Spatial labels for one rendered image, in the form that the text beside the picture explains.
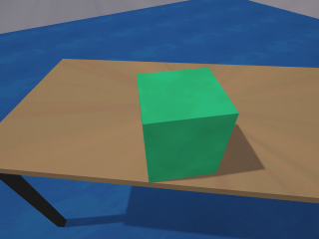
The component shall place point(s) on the table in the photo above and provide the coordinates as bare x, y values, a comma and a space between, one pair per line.
83, 122

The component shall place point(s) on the carton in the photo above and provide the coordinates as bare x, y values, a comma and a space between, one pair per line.
187, 121

